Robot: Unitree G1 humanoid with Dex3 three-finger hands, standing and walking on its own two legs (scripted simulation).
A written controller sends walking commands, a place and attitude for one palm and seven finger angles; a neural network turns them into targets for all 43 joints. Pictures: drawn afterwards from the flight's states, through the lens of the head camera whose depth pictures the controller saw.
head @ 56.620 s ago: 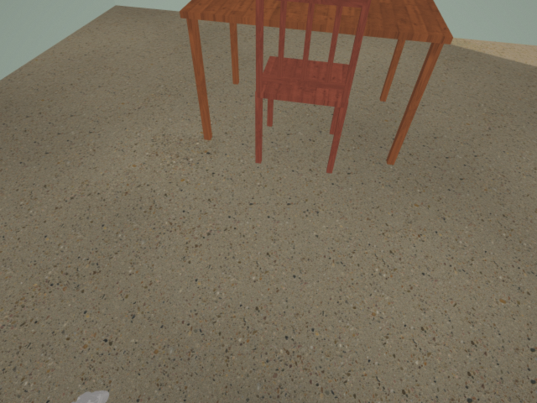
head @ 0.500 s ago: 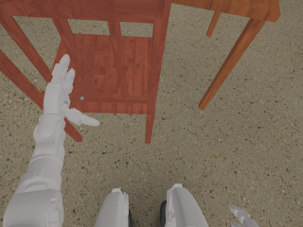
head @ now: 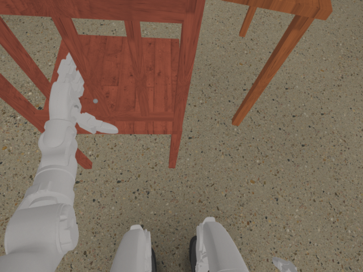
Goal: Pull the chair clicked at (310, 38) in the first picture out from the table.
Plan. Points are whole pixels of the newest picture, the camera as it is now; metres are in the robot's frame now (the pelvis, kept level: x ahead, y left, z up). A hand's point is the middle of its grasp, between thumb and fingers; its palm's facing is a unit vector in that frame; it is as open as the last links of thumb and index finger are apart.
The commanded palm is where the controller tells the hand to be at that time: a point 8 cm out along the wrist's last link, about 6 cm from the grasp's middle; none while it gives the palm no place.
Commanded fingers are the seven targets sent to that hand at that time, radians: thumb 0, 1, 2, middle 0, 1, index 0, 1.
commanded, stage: push the fingers through the gap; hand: left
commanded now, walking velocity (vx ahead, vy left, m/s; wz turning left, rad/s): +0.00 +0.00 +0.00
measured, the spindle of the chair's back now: (89, 77) +0.53 +0.18 +0.03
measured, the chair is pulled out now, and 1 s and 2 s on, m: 0.21 0.21 0.21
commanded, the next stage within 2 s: hook a spindle and tug to test in 0.56 s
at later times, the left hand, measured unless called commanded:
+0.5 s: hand (92, 95) +0.49 +0.17 +0.03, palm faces -0.02 -1.00 -0.05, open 16.9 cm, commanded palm +0.46 +0.21 +0.02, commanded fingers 0.00 -0.50 0.30 -0.06 -0.08 -0.06 -0.08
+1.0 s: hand (98, 92) +0.50 +0.16 +0.02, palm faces -0.03 -1.00 -0.04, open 15.6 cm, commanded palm +0.47 +0.21 +0.02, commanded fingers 0.00 -0.33 0.37 -0.38 -1.07 -0.38 -1.07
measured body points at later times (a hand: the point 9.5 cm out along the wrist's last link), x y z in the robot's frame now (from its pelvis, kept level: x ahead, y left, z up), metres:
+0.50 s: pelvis +0.00 +0.01 +0.00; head +0.16 +0.03 +0.42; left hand +0.48 +0.23 +0.03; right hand +0.04 -0.26 -0.12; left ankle +0.02 +0.09 -0.62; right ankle +0.04 -0.12 -0.62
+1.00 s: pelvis +0.00 +0.00 +0.00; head +0.17 +0.02 +0.41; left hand +0.49 +0.22 +0.02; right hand +0.05 -0.26 -0.12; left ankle +0.02 +0.09 -0.62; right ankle +0.04 -0.12 -0.62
